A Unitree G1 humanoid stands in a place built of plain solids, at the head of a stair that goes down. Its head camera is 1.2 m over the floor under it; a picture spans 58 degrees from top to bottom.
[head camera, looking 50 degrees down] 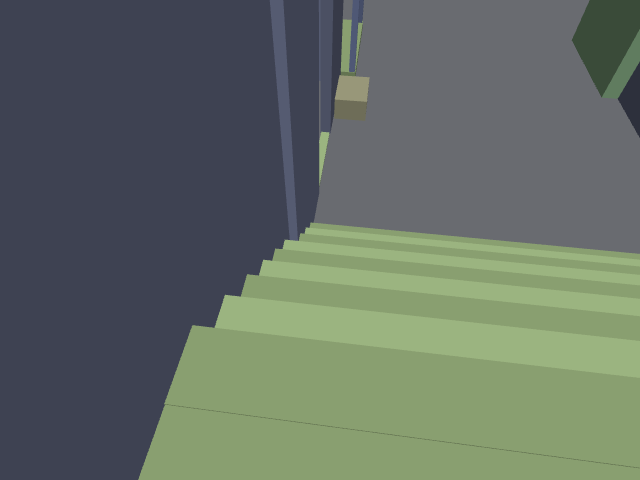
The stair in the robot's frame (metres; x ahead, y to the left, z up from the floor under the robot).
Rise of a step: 0.21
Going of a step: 0.25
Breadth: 3.69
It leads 7 degrees to the right of straight ahead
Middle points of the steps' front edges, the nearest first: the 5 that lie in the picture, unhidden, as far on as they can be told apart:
1.41 -1.55 -0.83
1.65 -1.59 -1.04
1.90 -1.62 -1.25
2.14 -1.65 -1.46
2.39 -1.68 -1.67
